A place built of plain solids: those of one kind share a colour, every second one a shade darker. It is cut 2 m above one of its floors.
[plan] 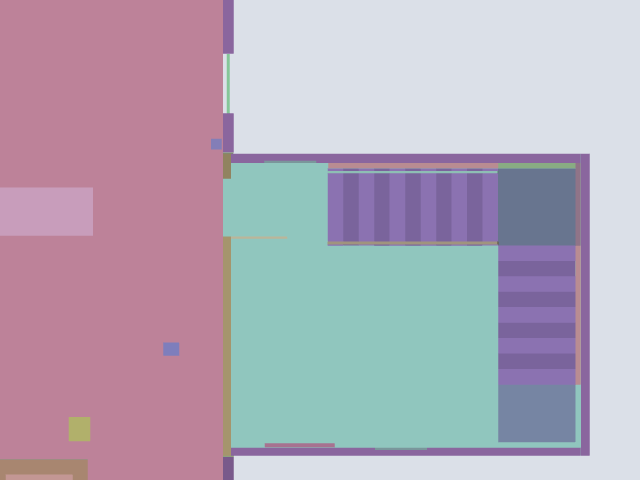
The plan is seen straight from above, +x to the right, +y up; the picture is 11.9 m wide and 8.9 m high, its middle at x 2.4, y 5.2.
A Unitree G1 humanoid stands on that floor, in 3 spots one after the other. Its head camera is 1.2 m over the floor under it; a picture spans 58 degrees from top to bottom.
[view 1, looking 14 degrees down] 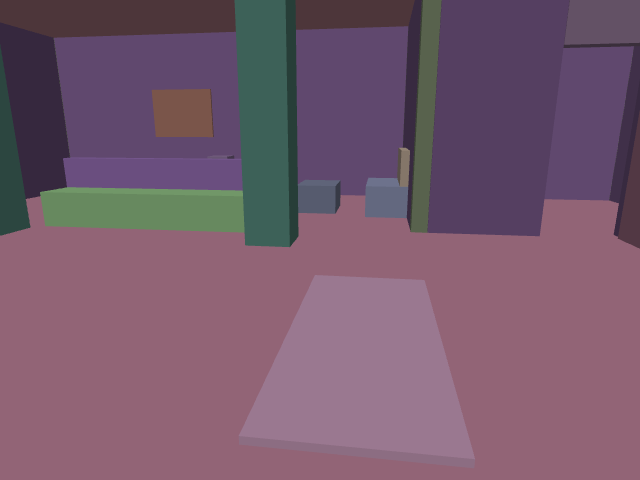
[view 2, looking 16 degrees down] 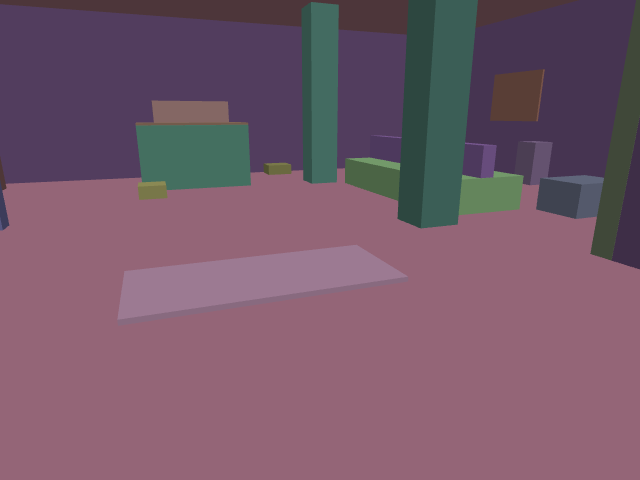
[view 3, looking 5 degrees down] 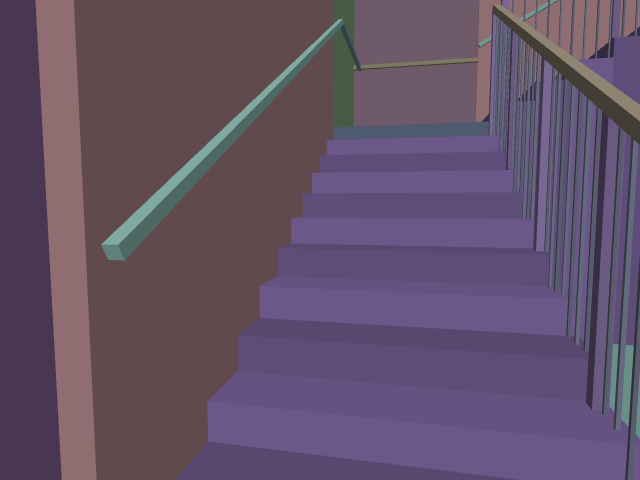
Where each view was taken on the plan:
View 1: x -0.40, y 5.80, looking -172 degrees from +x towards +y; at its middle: lobby_floor_slab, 4.96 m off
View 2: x -2.09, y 8.78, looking -111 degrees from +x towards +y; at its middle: lobby_floor_slab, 4.35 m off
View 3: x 1.70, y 5.80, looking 12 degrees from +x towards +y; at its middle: tread_slab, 2.64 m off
